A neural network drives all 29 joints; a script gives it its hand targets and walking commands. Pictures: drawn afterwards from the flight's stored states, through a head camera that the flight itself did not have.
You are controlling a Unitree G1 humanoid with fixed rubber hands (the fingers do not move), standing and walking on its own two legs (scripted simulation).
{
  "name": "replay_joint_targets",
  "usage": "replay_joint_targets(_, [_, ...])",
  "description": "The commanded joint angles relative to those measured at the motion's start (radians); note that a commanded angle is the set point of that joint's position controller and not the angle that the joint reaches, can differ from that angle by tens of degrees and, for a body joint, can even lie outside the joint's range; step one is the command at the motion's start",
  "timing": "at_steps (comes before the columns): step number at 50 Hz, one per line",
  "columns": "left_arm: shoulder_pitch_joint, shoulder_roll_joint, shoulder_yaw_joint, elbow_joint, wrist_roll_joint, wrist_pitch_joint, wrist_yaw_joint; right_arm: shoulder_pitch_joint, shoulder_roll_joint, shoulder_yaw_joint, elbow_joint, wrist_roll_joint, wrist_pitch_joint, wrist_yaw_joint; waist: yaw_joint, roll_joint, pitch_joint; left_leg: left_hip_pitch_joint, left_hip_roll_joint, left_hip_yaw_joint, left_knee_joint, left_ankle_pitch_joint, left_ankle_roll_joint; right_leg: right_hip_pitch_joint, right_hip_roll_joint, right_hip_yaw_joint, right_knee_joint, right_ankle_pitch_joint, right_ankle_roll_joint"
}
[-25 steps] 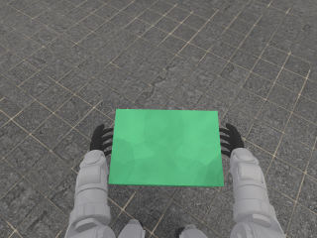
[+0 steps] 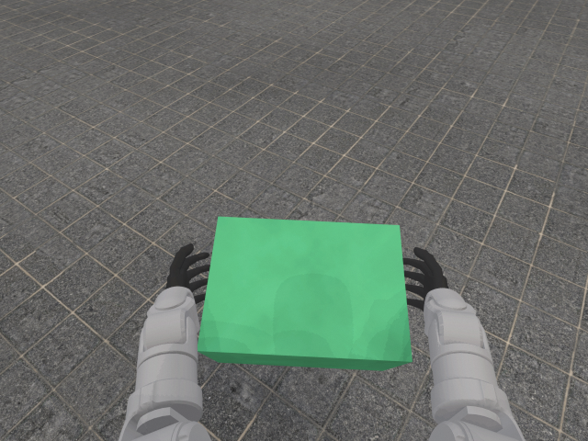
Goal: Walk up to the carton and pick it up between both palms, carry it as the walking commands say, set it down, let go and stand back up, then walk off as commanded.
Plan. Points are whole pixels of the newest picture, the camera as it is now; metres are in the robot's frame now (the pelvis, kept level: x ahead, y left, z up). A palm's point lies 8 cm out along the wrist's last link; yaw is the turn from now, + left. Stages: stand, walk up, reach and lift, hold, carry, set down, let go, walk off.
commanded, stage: reach and lift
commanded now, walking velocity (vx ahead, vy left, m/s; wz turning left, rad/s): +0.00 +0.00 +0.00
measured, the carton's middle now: (304, 297) +0.36 +0.01 -0.06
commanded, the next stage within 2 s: hold in 1.58 s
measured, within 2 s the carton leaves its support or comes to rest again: neither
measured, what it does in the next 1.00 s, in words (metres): stands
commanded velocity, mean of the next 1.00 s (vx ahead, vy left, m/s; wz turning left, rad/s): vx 0.00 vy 0.00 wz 0.00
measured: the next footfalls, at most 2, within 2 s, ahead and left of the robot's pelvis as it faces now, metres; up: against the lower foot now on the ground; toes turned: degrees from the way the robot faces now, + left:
none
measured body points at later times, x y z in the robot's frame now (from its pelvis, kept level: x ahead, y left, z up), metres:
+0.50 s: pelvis +0.03 +0.01 +0.02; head +0.00 +0.01 +0.47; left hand +0.32 +0.23 +0.04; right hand +0.35 -0.14 +0.04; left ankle +0.04 +0.14 -0.73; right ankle +0.02 -0.12 -0.73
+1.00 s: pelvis +0.01 +0.00 +0.02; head -0.06 +0.00 +0.46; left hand +0.29 +0.22 +0.06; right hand +0.33 -0.15 +0.07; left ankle +0.04 +0.14 -0.73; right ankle +0.02 -0.12 -0.73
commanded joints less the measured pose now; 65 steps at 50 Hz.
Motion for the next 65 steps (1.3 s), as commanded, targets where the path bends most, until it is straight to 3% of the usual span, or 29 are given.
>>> replay_joint_targets(1, [-0.555,-0.77,-0.459,0.11,-0.088,0.038,-0.403,-0.571,0.863,0.438,0.07,0.21,0.011,0.313,0.053,0.071,-0.136,0.2,-0.116,0.151,-0.079,-0.131,0.036,0.187,0.024,-0.03,-0.169,-0.137,-0.029])
replay_joint_targets(2, [-0.457,-0.792,-0.438,0.131,-0.07,0.044,-0.395,-0.559,0.879,0.458,0.065,0.229,0.018,0.312,0.084,-0.015,-0.061,0.228,-0.11,0.134,-0.081,-0.078,0.047,0.173,0.04,-0.043,-0.193,-0.113,-0.014])
replay_joint_targets(3, [-0.501,-0.787,-0.434,0.126,-0.071,0.047,-0.394,-0.618,0.886,0.487,0.015,0.255,0.011,0.323,0.105,0.083,-0.04,0.239,-0.122,0.162,-0.086,-0.124,0.045,0.118,0.026,-0.036,-0.191,-0.164,-0.023])
replay_joint_targets(4, [-0.46,-0.823,-0.524,0.01,-0.109,0.038,-0.385,-0.659,0.984,0.612,-0.073,0.329,0.007,0.33,0.17,0.011,-0.171,0.384,-0.116,0.139,-0.105,0.031,0.052,0.24,0.051,-0.051,-0.189,-0.037,-0.01])
replay_joint_targets(5, [-0.401,-0.877,-0.568,0.024,-0.113,0.063,-0.38,-0.657,0.955,0.626,-0.118,0.345,0.019,0.335,0.164,0.088,-0.268,0.426,-0.11,0.127,-0.116,0.106,0.037,0.316,0.05,-0.053,-0.175,0.062,-0.009])
replay_joint_targets(8, [-0.393,-0.82,-0.572,-0.013,-0.127,0.091,-0.371,-0.678,0.943,0.704,-0.183,0.38,0.032,0.345,0.194,0.039,-0.249,0.492,-0.104,0.135,-0.135,0.214,0.04,0.277,0.062,-0.047,-0.191,0.154,-0.001])
replay_joint_targets(9, [-0.406,-0.831,-0.593,-0.097,-0.156,0.091,-0.376,-0.593,0.955,0.687,-0.127,0.357,0.048,0.342,0.145,-0.07,-0.215,0.452,-0.102,0.123,-0.135,0.197,0.036,0.311,0.067,-0.048,-0.206,0.171,0.011])
replay_joint_targets(11, [-0.395,-0.87,-0.61,-0.074,-0.164,0.111,-0.377,-0.587,0.955,0.7,-0.187,0.335,0.069,0.328,0.146,-0.076,-0.306,0.541,-0.082,0.101,-0.155,0.245,0.042,0.337,0.071,-0.051,-0.205,0.208,0.012])
replay_joint_targets(13, [-0.359,-0.924,-0.695,-0.09,-0.241,0.13,-0.385,-0.556,0.936,0.72,-0.266,0.354,0.078,0.31,0.064,-0.123,-0.345,0.623,-0.064,0.088,-0.166,0.363,0.029,0.385,0.09,-0.071,-0.215,0.32,0.025])
replay_joint_targets(14, [-0.362,-0.832,-0.566,0.003,-0.173,0.146,-0.39,-0.405,0.839,0.559,-0.104,0.233,0.1,0.297,0.061,-0.055,-0.13,0.462,-0.072,0.117,-0.194,0.262,0.022,0.307,0.077,-0.059,-0.232,0.293,0.009])
replay_joint_targets(15, [-0.354,-0.897,-0.631,0.0,-0.238,0.154,-0.405,-0.466,0.875,0.633,-0.203,0.297,0.084,0.288,0.008,-0.133,-0.236,0.6,-0.073,0.103,-0.191,0.308,0.023,0.348,0.082,-0.078,-0.242,0.315,0.017])
replay_joint_targets(18, [-0.422,-0.87,-0.667,-0.026,-0.261,0.168,-0.417,-0.416,0.756,0.49,-0.218,0.195,0.096,0.234,-0.116,-0.095,-0.101,0.57,-0.066,0.08,-0.197,0.301,0.008,0.325,0.084,-0.086,-0.272,0.277,0.0])
replay_joint_targets(22, [-0.458,-0.927,-0.771,-0.158,-0.278,0.175,-0.403,-0.251,0.827,0.514,-0.232,0.199,0.126,0.216,-0.134,0.077,-0.073,0.587,-0.075,0.103,-0.233,0.344,-0.015,0.426,0.093,-0.077,-0.29,0.333,-0.018])
replay_joint_targets(23, [-0.517,-0.897,-0.789,-0.249,-0.285,0.17,-0.385,-0.276,0.846,0.553,-0.242,0.231,0.138,0.221,-0.079,0.13,-0.121,0.56,-0.08,0.096,-0.229,0.399,-0.026,0.509,0.099,-0.061,-0.272,0.354,-0.023])
replay_joint_targets(24, [-0.446,-0.859,-0.725,-0.16,-0.257,0.183,-0.392,-0.289,0.813,0.52,-0.259,0.202,0.149,0.227,-0.098,0.026,-0.052,0.556,-0.088,0.095,-0.219,0.351,-0.025,0.434,0.106,-0.077,-0.291,0.322,-0.01])
replay_joint_targets(27, [-0.412,-0.884,-0.721,-0.222,-0.217,0.189,-0.363,-0.347,0.824,0.613,-0.297,0.292,0.158,0.259,-0.018,0.189,-0.109,0.534,-0.101,0.1,-0.229,0.419,-0.031,0.543,0.087,-0.05,-0.284,0.393,-0.016])
replay_joint_targets(28, [-0.326,-0.903,-0.687,-0.176,-0.185,0.196,-0.346,-0.428,0.852,0.669,-0.396,0.31,0.155,0.27,0.025,0.09,-0.163,0.581,-0.085,0.076,-0.225,0.448,-0.019,0.524,0.096,-0.058,-0.27,0.365,-0.002])
replay_joint_targets(31, [-0.172,-0.876,-0.626,-0.13,-0.116,0.213,-0.31,-0.451,0.841,0.728,-0.394,0.367,0.174,0.297,0.127,0.056,-0.064,0.512,-0.101,0.1,-0.245,0.395,-0.006,0.529,0.089,-0.052,-0.278,0.379,0.011])
replay_joint_targets(34, [-0.193,-0.921,-0.673,-0.18,-0.153,0.206,-0.311,-0.537,0.854,0.832,-0.476,0.425,0.179,0.309,0.162,-0.015,-0.238,0.582,-0.099,0.103,-0.251,0.341,0.003,0.605,0.098,-0.055,-0.278,0.312,0.017])
replay_joint_targets(39, [-0.294,-0.894,-0.681,-0.231,-0.185,0.202,-0.347,-0.463,0.879,0.798,-0.456,0.343,0.198,0.29,0.09,-0.155,-0.225,0.659,-0.108,0.118,-0.241,0.304,0.018,0.497,0.091,-0.043,-0.306,0.319,0.033])
replay_joint_targets(40, [-0.303,-0.885,-0.659,-0.155,-0.199,0.226,-0.359,-0.417,0.854,0.734,-0.394,0.321,0.203,0.273,0.017,-0.129,-0.087,0.626,-0.111,0.127,-0.244,0.244,0.017,0.438,0.078,-0.047,-0.322,0.289,0.03])
replay_joint_targets(45, [-0.47,-0.859,-0.615,-0.025,-0.157,0.233,-0.417,-0.452,0.864,0.479,-0.125,0.202,0.204,0.246,-0.082,-0.059,0.181,0.539,-0.104,0.159,-0.252,-0.117,0.023,0.276,0.052,-0.058,-0.374,-0.175,0.003])
replay_joint_targets(46, [-0.592,-0.844,-0.629,-0.124,-0.163,0.214,-0.421,-0.486,0.867,0.468,-0.159,0.194,0.175,0.251,-0.061,0.037,0.182,0.502,-0.11,0.165,-0.256,-0.121,0.016,0.301,0.037,-0.039,-0.366,-0.159,-0.006])
replay_joint_targets(54, [-0.593,-0.886,-0.606,-0.022,-0.159,0.199,-0.43,-0.586,0.874,0.466,-0.139,0.215,0.153,0.275,-0.011,0.09,-0.029,0.492,-0.104,0.154,-0.278,-0.065,-0.016,0.468,0.061,-0.072,-0.352,-0.053,-0.009])
replay_joint_targets(58, [-0.48,-0.915,-0.579,-0.008,-0.162,0.175,-0.418,-0.73,0.872,0.613,-0.335,0.306,0.127,0.307,0.039,-0.07,-0.18,0.523,-0.111,0.145,-0.267,0.044,0.013,0.536,0.074,-0.079,-0.338,0.05,0.013])
replay_joint_targets(62, [-0.445,-0.941,-0.626,-0.057,-0.188,0.166,-0.379,-0.651,0.845,0.672,-0.348,0.341,0.138,0.328,0.031,0.005,-0.27,0.59,-0.093,0.125,-0.258,0.231,0.003,0.565,0.081,-0.079,-0.288,0.234,0.003])
replay_joint_targets(63, [-0.426,-0.957,-0.629,-0.057,-0.192,0.167,-0.377,-0.628,0.817,0.653,-0.358,0.308,0.14,0.324,0.011,-0.112,-0.288,0.641,-0.084,0.103,-0.251,0.267,0.008,0.534,0.092,-0.087,-0.298,0.251,0.009])
replay_joint_targets(64, [-0.446,-0.923,-0.626,-0.082,-0.176,0.172,-0.37,-0.517,0.852,0.646,-0.284,0.303,0.168,0.331,0.031,-0.019,-0.251,0.621,-0.084,0.126,-0.26,0.224,0.009,0.519,0.079,-0.071,-0.295,0.237,0.003])
replay_joint_targets(65, [-0.409,-0.947,-0.642,-0.09,-0.197,0.177,-0.37,-0.478,0.818,0.633,-0.269,0.3,0.166,0.329,-0.015,-0.104,-0.136,0.64,-0.069,0.119,-0.261,0.252,0.009,0.418,0.097,-0.086,-0.308,0.227,0.006])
